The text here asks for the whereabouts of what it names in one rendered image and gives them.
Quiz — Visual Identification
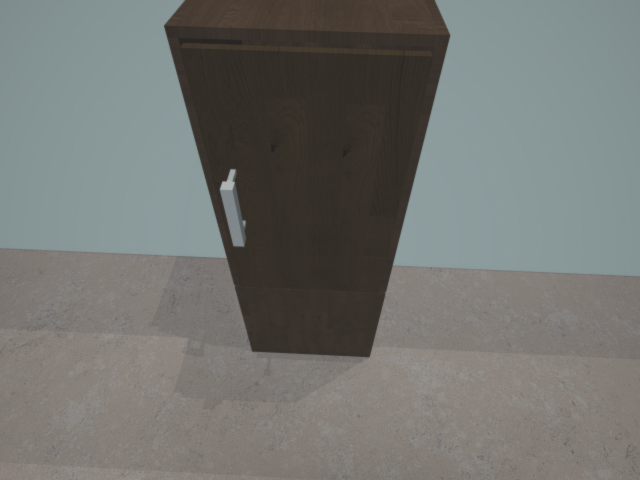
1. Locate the handle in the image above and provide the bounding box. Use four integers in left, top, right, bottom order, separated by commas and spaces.
220, 169, 246, 247

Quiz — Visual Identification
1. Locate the cupboard door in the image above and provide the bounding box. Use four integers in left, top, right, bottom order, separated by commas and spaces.
180, 43, 433, 293

